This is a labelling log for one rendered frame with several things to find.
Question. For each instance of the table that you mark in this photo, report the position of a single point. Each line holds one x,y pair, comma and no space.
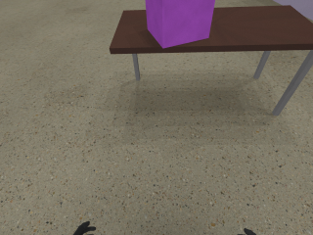
233,29

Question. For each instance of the robot left hand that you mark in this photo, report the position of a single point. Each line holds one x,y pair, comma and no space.
83,228

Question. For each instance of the carton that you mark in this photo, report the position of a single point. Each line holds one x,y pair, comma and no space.
176,22

